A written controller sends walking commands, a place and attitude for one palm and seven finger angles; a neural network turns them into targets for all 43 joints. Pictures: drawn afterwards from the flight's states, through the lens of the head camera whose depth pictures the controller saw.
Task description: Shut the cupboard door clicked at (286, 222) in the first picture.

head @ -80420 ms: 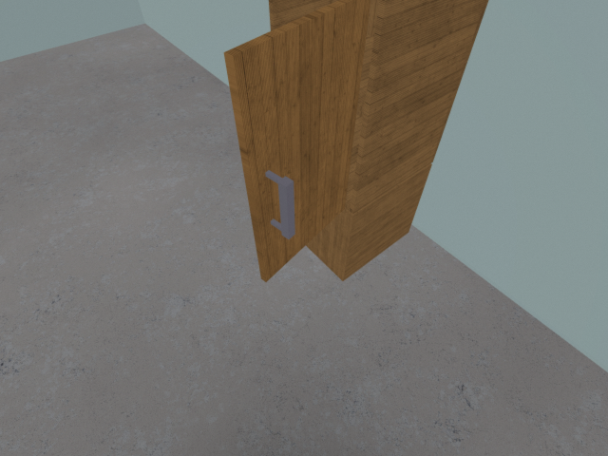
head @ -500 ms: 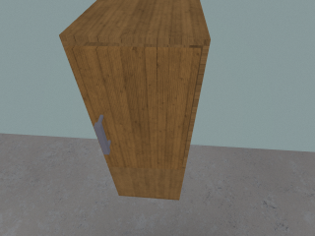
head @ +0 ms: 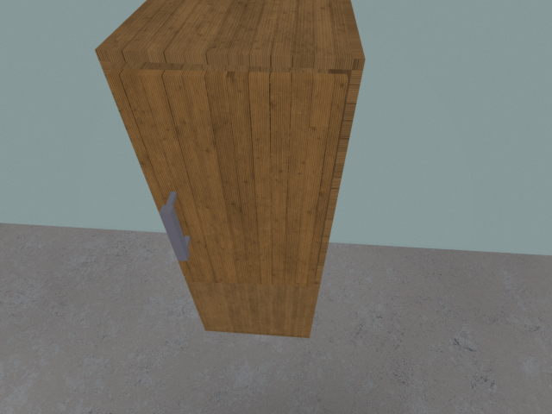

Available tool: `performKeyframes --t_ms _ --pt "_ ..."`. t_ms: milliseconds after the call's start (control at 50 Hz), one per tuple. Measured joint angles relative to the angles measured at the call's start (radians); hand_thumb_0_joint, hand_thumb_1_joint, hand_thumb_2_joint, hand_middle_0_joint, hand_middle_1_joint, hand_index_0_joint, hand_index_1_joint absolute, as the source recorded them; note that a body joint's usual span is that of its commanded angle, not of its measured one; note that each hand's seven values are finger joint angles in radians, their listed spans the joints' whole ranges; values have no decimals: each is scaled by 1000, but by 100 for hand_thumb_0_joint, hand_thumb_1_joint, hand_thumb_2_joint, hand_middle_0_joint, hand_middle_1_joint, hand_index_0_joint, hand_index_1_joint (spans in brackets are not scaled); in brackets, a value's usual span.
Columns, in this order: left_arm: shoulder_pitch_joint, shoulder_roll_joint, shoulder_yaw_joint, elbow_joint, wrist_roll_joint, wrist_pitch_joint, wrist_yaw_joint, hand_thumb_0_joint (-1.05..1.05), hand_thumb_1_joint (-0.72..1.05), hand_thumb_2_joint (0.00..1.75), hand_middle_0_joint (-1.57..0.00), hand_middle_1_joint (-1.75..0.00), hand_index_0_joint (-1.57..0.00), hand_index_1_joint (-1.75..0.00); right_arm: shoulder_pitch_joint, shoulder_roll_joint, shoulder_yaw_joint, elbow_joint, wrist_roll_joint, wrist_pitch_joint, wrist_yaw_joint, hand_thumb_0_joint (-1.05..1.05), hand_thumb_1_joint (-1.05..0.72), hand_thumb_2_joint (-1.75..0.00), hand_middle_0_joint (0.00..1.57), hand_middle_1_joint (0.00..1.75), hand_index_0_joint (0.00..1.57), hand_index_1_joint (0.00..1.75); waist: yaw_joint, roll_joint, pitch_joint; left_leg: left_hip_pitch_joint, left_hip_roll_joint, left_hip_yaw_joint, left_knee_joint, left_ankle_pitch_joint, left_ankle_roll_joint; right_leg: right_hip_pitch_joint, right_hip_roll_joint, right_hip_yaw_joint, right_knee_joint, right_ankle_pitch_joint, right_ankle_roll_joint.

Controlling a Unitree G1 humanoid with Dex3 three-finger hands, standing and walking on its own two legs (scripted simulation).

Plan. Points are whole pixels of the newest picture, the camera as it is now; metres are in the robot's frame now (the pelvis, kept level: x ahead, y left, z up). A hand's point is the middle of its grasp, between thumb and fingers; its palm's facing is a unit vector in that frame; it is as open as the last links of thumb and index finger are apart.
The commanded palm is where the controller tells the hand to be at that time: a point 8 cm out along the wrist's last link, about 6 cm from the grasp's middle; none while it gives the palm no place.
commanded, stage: look again from close up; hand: left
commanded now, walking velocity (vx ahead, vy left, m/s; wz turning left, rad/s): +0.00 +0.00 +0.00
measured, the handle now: (178, 227) +0.47 +0.23 -0.07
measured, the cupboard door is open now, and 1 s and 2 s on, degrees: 2 2 2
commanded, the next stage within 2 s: raise the hand and make a fist in 0.32 s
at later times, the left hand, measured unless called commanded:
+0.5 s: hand out of the picture +0.07 +0.19 -0.13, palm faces +0.18 -0.96 -0.19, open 7.3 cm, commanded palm +0.10 +0.23 -0.07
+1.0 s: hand (160, 399) +0.16 +0.18 -0.08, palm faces +0.06 -1.00 -0.05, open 5.4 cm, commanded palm +0.14 +0.23 -0.07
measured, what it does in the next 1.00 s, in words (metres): lowers itself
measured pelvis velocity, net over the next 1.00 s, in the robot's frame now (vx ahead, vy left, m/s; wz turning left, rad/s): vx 0.00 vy -0.01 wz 0.07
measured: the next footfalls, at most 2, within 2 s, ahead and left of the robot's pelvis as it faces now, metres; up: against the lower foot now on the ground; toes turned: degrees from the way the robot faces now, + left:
none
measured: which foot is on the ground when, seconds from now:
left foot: down 0.00-1.00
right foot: down 0.00-1.00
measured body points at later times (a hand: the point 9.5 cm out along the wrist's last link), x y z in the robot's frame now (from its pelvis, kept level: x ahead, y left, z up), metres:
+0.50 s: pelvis +0.00 +0.00 -0.01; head +0.01 +0.00 +0.44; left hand +0.06 +0.24 -0.12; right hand +0.04 -0.23 -0.15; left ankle +0.04 +0.13 -0.74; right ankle +0.06 -0.16 -0.74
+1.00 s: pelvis +0.00 -0.01 -0.14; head +0.07 +0.01 +0.30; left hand +0.15 +0.24 -0.07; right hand +0.27 -0.20 -0.18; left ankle +0.04 +0.13 -0.74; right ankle +0.06 -0.16 -0.74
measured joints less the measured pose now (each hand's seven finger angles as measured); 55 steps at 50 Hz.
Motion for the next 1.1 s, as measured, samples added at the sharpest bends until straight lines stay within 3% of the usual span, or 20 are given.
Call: performKeyframes --t_ms 440,460,480,500,540,600,640,700,740,800,860,960,1020,1100 --pt "-7 -16 5 10 5 -11 8 0 91 90 -20 -30 -20 -30 -25 9 -4 -6 -1 -4 -3 1 -91 -90 20 29 20 30 7 -1 -3 -19 7 -2 20 -12 0 -7 4 -5 -1 -1 1" --pt "37 -16 47 -157 -21 62 -9 1 91 90 -20 -30 -21 -30 -16 7 7 -43 -4 -21 -19 1 -91 -90 20 29 20 30 6 -6 18 -16 8 -2 36 -18 0 -6 5 -5 16 -7 0" --pt "94 -4 53 -360 -57 93 -5 1 91 90 -20 -30 -21 -30 10 5 17 -91 7 -64 -45 1 -91 -90 20 29 20 30 11 -15 20 -20 6 -2 47 -24 1 -17 3 -4 43 -21 -13" --pt "144 8 45 -532 -94 71 12 1 91 90 -21 -30 -21 -30 37 -2 23 -132 23 -120 -65 1 -91 -90 20 30 20 30 15 -17 8 -30 3 -5 63 -31 0 -29 0 -6 69 -38 -27" --pt "171 16 37 -751 -145 -6 42 2 91 90 -21 -31 -21 -31 57 -25 28 -196 48 -226 -85 2 -91 -90 20 30 20 30 -5 -8 -17 -68 -6 -29 114 -52 -1 -52 -9 -25 117 -73 -24" --pt "93 3 67 -850 -179 -196 8 1 91 90 -23 -33 -23 -34 27 -57 5 -297 34 -325 -70 2 -91 -90 20 29 20 30 -36 3 -67 -198 -16 -61 234 -92 -4 -168 -7 -29 239 -148 -24" --pt "51 -7 91 -862 -210 -350 -73 1 91 90 -25 -36 -26 -36 -8 -70 -17 -370 21 -356 -43 2 -91 -90 20 29 20 30 -36 -7 -108 -307 -16 -59 334 -128 -9 -283 -1 -14 345 -183 -30" --pt "32 -6 113 -858 -241 -575 -245 1 91 90 -29 -40 -30 -41 -67 -85 -46 -472 10 -365 -9 2 -91 -90 20 29 20 30 -27 -33 -151 -472 -11 -55 511 -202 -16 -453 8 6 519 -229 -30" --pt "47 5 117 -863 -259 -624 -333 0 91 90 -33 -43 -33 -44 -100 -96 -62 -536 18 -349 -2 2 -90 -90 20 29 20 30 -12 -46 -161 -561 -10 -60 618 -257 -16 -544 11 10 627 -278 -22" --pt "123 18 117 -915 -288 -559 -383 0 91 90 -38 -49 -38 -50 -131 -106 -71 -616 31 -317 -14 2 -90 -90 20 29 20 30 15 -56 -166 -659 -9 -71 740 -308 -19 -636 15 9 743 -333 -18" --pt "223 31 120 -1008 -293 -496 -358 1 90 90 -43 -55 -44 -55 -143 -101 -60 -663 32 -301 -32 2 -90 -90 20 29 20 30 43 -47 -177 -735 -4 -95 828 -353 -25 -698 21 -9 813 -371 -19" --pt "272 59 121 -1188 -287 -505 -333 2 90 90 -52 -65 -52 -65 -161 -72 -12 -656 19 -287 -47 1 -90 -90 20 29 20 30 83 -15 -181 -837 3 -144 932 -400 -31 -771 32 -51 883 -410 -23" --pt "219 63 124 -1245 -289 -471 -362 2 90 90 -58 -71 -58 -71 -171 -42 18 -626 19 -267 -44 1 -90 -90 20 30 20 30 88 6 -182 -880 5 -160 964 -410 -34 -804 35 -64 904 -417 -23" --pt "166 68 137 -1259 -297 -346 -397 2 90 90 -65 -79 -65 -79 -157 4 37 -600 30 -224 -41 2 -90 -90 20 30 21 30 72 24 -183 -894 8 -154 961 -408 -32 -821 38 -58 898 -412 -20"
